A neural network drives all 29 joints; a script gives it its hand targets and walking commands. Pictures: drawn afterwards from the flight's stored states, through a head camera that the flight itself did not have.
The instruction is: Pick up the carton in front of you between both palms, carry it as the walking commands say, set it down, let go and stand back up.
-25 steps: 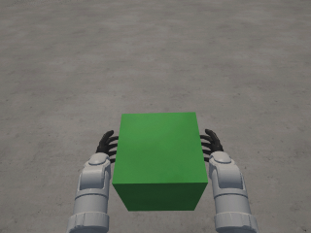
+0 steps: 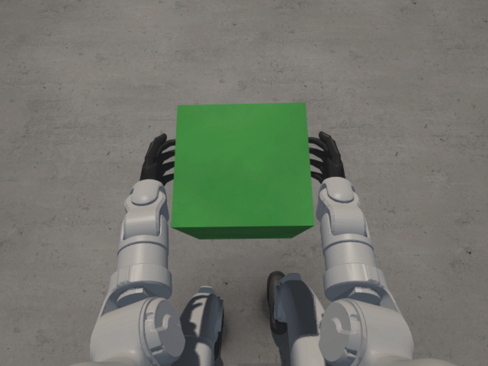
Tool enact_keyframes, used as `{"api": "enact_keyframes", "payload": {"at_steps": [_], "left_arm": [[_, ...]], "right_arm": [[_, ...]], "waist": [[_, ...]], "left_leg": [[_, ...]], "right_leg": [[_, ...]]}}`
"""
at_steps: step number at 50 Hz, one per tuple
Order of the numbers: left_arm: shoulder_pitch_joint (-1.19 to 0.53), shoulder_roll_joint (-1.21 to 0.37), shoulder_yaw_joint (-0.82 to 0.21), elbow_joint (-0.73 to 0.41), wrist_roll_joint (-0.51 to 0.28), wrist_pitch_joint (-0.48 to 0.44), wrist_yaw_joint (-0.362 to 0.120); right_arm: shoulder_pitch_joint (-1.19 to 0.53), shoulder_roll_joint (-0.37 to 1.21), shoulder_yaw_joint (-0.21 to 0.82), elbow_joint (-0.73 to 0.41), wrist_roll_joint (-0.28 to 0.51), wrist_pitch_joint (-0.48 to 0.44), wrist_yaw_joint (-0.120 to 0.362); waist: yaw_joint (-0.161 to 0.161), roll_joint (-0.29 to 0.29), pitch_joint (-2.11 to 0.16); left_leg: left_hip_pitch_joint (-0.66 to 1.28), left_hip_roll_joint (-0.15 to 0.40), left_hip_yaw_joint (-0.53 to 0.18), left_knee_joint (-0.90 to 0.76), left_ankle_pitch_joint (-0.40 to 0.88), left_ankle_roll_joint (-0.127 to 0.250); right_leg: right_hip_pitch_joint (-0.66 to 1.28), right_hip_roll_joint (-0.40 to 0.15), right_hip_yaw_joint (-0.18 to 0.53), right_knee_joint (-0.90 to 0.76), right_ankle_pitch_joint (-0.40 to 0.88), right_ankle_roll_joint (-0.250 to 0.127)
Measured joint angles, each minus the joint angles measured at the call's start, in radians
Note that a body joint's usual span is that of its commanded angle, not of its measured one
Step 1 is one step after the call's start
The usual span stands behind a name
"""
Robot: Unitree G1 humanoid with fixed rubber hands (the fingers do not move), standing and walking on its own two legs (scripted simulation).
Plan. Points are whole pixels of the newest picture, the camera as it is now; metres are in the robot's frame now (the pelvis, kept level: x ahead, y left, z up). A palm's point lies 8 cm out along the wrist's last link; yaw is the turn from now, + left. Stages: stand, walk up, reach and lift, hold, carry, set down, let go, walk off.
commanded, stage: set down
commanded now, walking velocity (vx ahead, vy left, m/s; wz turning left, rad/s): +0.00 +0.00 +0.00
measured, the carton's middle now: (243, 182) +0.40 +0.02 -0.13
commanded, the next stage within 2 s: none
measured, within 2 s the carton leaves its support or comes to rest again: rests again in 1.72 s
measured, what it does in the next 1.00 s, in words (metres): lowers itself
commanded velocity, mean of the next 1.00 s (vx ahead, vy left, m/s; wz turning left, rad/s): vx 0.00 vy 0.00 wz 0.00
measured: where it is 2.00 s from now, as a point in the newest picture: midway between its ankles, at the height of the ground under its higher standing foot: (245, 327)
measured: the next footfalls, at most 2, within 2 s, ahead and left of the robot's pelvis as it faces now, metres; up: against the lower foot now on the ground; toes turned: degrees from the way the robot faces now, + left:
none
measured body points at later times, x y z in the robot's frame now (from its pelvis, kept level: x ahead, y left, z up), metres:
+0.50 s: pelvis -0.01 +0.04 -0.13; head +0.24 +0.01 +0.24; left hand +0.45 +0.17 -0.21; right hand +0.46 -0.14 -0.22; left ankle +0.02 +0.15 -0.68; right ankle +0.11 -0.09 -0.68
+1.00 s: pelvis -0.03 +0.01 -0.25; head +0.30 -0.02 +0.05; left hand +0.49 +0.16 -0.37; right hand +0.51 -0.14 -0.39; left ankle +0.02 +0.15 -0.68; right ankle +0.11 -0.09 -0.68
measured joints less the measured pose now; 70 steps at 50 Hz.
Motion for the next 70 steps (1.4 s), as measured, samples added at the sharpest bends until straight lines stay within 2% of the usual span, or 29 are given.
{"api": "enact_keyframes", "payload": {"at_steps": [4,7,10,18,25,30,41,57,65,70], "left_arm": [[-0.008,0.019,-0.056,-0.027,-0.101,-0.05,0.03],[-0.012,0.026,-0.095,-0.062,-0.173,-0.053,0.056],[-0.029,0.024,-0.101,-0.08,-0.212,-0.036,0.074],[-0.105,-0.018,-0.038,-0.067,-0.174,0.034,0.101],[-0.158,-0.02,-0.029,-0.05,-0.161,0.035,0.126],[-0.206,0.001,-0.045,-0.048,-0.19,0.024,0.147],[-0.34,0.076,-0.06,-0.019,-0.255,0.032,0.163],[-0.584,0.168,-0.04,0.103,-0.276,0.043,0.172],[-0.685,0.215,-0.108,0.145,-0.332,0.039,0.207],[-0.722,0.239,-0.189,0.15,-0.4,0.035,0.249]], "right_arm": [[-0.007,-0.034,0.058,-0.027,0.06,-0.057,-0.019],[-0.02,-0.062,0.093,-0.056,0.099,-0.059,-0.022],[-0.048,-0.084,0.101,-0.061,0.115,-0.041,-0.015],[-0.145,-0.118,0.028,-0.002,0.071,0.029,0.044],[-0.22,-0.159,0.016,0.054,0.065,0.025,0.063],[-0.282,-0.19,0.032,0.075,0.085,0.014,0.059],[-0.43,-0.245,0.083,0.106,0.142,0.034,0.016],[-0.683,-0.348,0.127,0.234,0.17,0.056,-0.016],[-0.785,-0.427,0.178,0.296,0.227,0.037,-0.015],[-0.811,-0.481,0.219,0.308,0.299,0.022,-0.012]], "waist": [[-0.003,0.003,-0.041],[-0.006,0.013,-0.094],[-0.011,0.022,-0.154],[-0.022,0.025,-0.265],[-0.03,0.012,-0.3],[-0.032,0.006,-0.295],[-0.033,0.008,-0.222],[-0.032,0.02,-0.042],[-0.046,0.026,0.097],[-0.058,0.019,0.18]], "left_leg": [[-0.219,-0.017,0.014,0.113,-0.026,-0.002],[-0.365,-0.03,0.022,0.203,-0.053,0.007],[-0.48,-0.039,0.029,0.286,-0.083,0.016],[-0.68,-0.055,0.055,0.44,-0.142,0.035],[-0.84,-0.063,0.074,0.539,-0.168,0.038],[-0.959,-0.067,0.079,0.625,-0.187,0.03],[-1.159,-0.069,0.072,0.823,-0.23,0.0],[-1.334,-0.07,0.07,1.054,-0.267,-0.021],[-1.38,-0.086,0.078,1.172,-0.296,-0.016],[-1.382,-0.104,0.074,1.231,-0.315,-0.014]], "right_leg": [[-0.222,-0.013,0.014,0.11,-0.02,0.012],[-0.367,-0.022,0.021,0.195,-0.042,0.022],[-0.483,-0.029,0.028,0.274,-0.068,0.032],[-0.689,-0.037,0.052,0.425,-0.119,0.052],[-0.859,-0.038,0.071,0.53,-0.14,0.058],[-0.985,-0.037,0.076,0.619,-0.154,0.056],[-1.199,-0.031,0.066,0.815,-0.179,0.035],[-1.391,-0.023,0.057,1.027,-0.179,0.019],[-1.44,-0.035,0.063,1.138,-0.199,0.027],[-1.436,-0.052,0.06,1.196,-0.223,0.03]]}}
